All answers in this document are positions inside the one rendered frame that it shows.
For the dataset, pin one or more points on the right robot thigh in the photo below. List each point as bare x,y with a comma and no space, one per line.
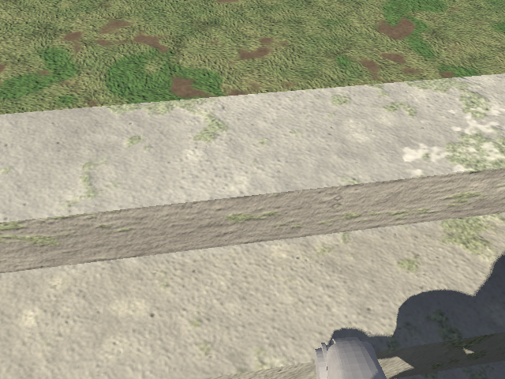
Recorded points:
347,358

